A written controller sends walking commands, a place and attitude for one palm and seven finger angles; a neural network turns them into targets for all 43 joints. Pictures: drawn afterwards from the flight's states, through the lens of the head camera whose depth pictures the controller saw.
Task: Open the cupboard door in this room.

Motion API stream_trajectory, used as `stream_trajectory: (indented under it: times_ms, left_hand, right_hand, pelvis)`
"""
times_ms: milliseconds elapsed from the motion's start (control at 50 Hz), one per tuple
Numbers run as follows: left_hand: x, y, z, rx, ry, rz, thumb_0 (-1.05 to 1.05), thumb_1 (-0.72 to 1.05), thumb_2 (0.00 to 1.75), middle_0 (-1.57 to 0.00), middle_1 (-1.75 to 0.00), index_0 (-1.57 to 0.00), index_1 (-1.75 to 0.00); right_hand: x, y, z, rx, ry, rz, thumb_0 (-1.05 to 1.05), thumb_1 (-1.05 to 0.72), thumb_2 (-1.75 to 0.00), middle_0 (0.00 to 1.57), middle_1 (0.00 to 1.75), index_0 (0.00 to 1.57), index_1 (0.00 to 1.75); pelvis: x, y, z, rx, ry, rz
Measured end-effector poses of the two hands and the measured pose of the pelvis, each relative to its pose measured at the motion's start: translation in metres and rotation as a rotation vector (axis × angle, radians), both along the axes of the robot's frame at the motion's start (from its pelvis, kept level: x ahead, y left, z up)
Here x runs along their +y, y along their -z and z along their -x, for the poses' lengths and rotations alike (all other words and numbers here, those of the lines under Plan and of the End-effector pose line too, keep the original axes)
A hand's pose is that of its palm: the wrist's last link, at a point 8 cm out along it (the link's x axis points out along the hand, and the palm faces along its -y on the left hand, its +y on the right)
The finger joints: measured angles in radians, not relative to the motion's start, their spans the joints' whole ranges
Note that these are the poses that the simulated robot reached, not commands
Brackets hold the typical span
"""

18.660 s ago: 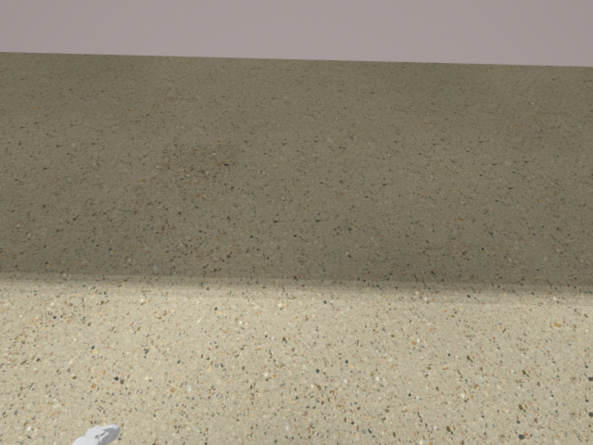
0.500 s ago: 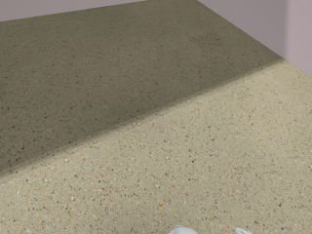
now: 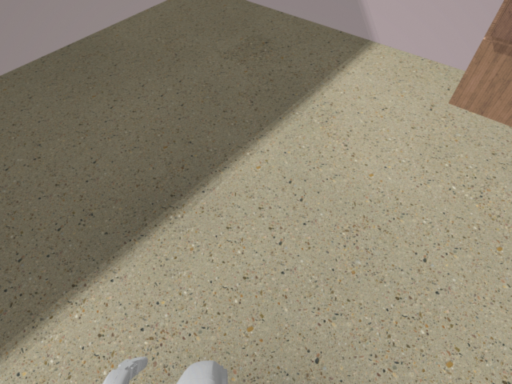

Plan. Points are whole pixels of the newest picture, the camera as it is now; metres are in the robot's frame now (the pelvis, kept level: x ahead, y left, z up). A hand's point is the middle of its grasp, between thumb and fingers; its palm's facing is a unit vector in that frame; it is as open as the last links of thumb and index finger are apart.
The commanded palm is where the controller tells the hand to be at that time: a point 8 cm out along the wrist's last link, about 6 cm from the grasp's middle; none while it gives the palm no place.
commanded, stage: turn or walk to find it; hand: left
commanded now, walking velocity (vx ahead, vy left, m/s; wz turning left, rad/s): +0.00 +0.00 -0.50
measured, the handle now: out of the picture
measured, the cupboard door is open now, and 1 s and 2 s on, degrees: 0 0 0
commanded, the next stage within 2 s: none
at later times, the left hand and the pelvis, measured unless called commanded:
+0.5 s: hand out of the picture +0.10 +0.24 -0.16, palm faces -0.18 -0.96 -0.21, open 7.3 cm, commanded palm none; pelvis -0.01 +0.04 +0.01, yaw -14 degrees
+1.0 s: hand (215, 358) +0.18 +0.10 -0.15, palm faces -0.46 -0.86 -0.21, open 7.3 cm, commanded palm none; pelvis +0.06 -0.05 +0.01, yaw -29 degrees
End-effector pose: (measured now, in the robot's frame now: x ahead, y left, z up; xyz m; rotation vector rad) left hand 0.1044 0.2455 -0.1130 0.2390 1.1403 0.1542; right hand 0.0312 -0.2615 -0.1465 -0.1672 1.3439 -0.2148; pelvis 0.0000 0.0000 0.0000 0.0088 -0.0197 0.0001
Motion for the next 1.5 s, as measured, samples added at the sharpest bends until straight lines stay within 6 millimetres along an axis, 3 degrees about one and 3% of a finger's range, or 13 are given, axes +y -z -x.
stream_trajectory:
  times_ms: [160, 300, 420, 520, 640, 760, 820, 920, 1080, 1160, 1240, 1340, 1500]
  left_hand:
    - [-0.010, 0.005, 0.006, 0.045, 0.056, 0.038, 0.00, 0.91, 0.90, -0.20, -0.30, -0.21, -0.30]
    - [0.017, 0.025, 0.012, 0.089, 0.077, 0.060, 0.00, 0.90, 0.90, -0.20, -0.30, -0.21, -0.30]
    - [0.039, 0.026, 0.006, 0.128, 0.121, 0.057, 0.00, 0.91, 0.90, -0.20, -0.30, -0.20, -0.30]
    - [0.040, 0.018, -0.005, 0.132, 0.169, 0.048, 0.00, 0.91, 0.90, -0.19, -0.30, -0.20, -0.30]
    - [0.010, 0.011, -0.035, 0.140, 0.286, 0.043, 0.01, 0.91, 0.90, -0.19, -0.30, -0.20, -0.30]
    - [-0.059, 0.006, -0.091, 0.047, 0.435, 0.038, 0.01, 0.91, 0.90, -0.19, -0.30, -0.20, -0.30]
    - [-0.088, 0.008, -0.109, -0.031, 0.455, 0.044, 0.00, 0.91, 0.90, -0.19, -0.30, -0.20, -0.30]
    - [-0.106, 0.003, -0.102, 0.034, 0.460, 0.039, 0.00, 0.91, 0.90, -0.20, -0.30, -0.20, -0.30]
    - [-0.099, 0.013, -0.098, 0.235, 0.444, 0.010, 0.00, 0.91, 0.90, -0.20, -0.30, -0.21, -0.30]
    - [-0.093, 0.027, -0.117, 0.308, 0.415, 0.007, 0.00, 0.91, 0.90, -0.20, -0.30, -0.21, -0.30]
    - [-0.091, 0.048, -0.157, 0.363, 0.419, 0.001, 0.00, 0.91, 0.90, -0.20, -0.30, -0.21, -0.30]
    - [-0.122, 0.036, -0.241, 0.293, 0.506, 0.005, 0.01, 0.91, 0.90, -0.19, -0.30, -0.20, -0.30]
    - [-0.224, 0.010, -0.372, 0.083, 0.628, 0.050, 0.00, 0.91, 0.90, -0.19, -0.30, -0.20, -0.30]
  right_hand:
    - [-0.006, -0.019, -0.007, -0.084, 0.035, 0.033, 0.01, -0.91, -0.90, 0.19, 0.30, 0.20, 0.30]
    - [0.016, -0.030, -0.015, -0.164, 0.055, 0.080, 0.01, -0.91, -0.90, 0.19, 0.30, 0.20, 0.30]
    - [0.042, -0.040, 0.009, -0.164, 0.095, 0.083, 0.01, -0.90, -0.90, 0.20, 0.30, 0.20, 0.30]
    - [0.053, -0.040, 0.035, -0.131, 0.166, 0.056, 0.01, -0.90, -0.90, 0.20, 0.30, 0.20, 0.30]
    - [0.054, -0.030, 0.081, -0.086, 0.298, 0.017, 0.01, -0.90, -0.90, 0.20, 0.30, 0.21, 0.30]
    - [0.039, -0.006, 0.141, 0.029, 0.437, -0.028, 0.01, -0.90, -0.90, 0.20, 0.30, 0.21, 0.30]
    - [0.025, 0.006, 0.158, 0.102, 0.463, -0.047, 0.01, -0.90, -0.90, 0.20, 0.30, 0.20, 0.30]
    - [-0.009, -0.008, 0.121, 0.043, 0.475, -0.026, 0.01, -0.91, -0.90, 0.19, 0.30, 0.20, 0.30]
    - [-0.057, -0.026, 0.005, -0.156, 0.446, 0.027, 0.01, -0.91, -0.90, 0.19, 0.30, 0.20, 0.30]
    - [-0.071, -0.027, -0.062, -0.208, 0.408, 0.048, 0.01, -0.91, -0.90, 0.19, 0.30, 0.20, 0.30]
    - [-0.078, -0.021, -0.114, -0.262, 0.397, 0.093, 0.01, -0.90, -0.90, 0.19, 0.30, 0.20, 0.30]
    - [-0.062, -0.024, -0.119, -0.213, 0.494, 0.062, 0.00, -0.90, -0.90, 0.20, 0.30, 0.20, 0.30]
    - [-0.031, -0.022, -0.076, 0.022, 0.682, -0.045, 0.00, -0.93, -0.90, 0.20, 0.30, 0.20, 0.30]
  pelvis:
    - [0.001, -0.006, 0.004, 0.011, 0.073, -0.003]
    - [0.025, 0.000, 0.007, 0.027, 0.134, 0.021]
    - [0.040, -0.005, 0.010, 0.018, 0.203, 0.033]
    - [0.042, -0.011, 0.009, 0.018, 0.261, 0.039]
    - [0.030, -0.012, 0.004, 0.027, 0.345, 0.027]
    - [-0.003, -0.001, -0.006, 0.030, 0.418, 0.010]
    - [-0.020, 0.008, -0.012, 0.021, 0.428, 0.020]
    - [-0.039, -0.005, -0.034, 0.013, 0.477, 0.000]
    - [-0.060, -0.010, -0.090, 0.027, 0.529, 0.009]
    - [-0.067, -0.001, -0.131, 0.033, 0.543, 0.025]
    - [-0.071, 0.014, -0.176, 0.024, 0.583, 0.024]
    - [-0.084, 0.001, -0.216, 0.011, 0.628, 0.022]
    - [-0.127, -0.012, -0.269, 0.018, 0.670, -0.010]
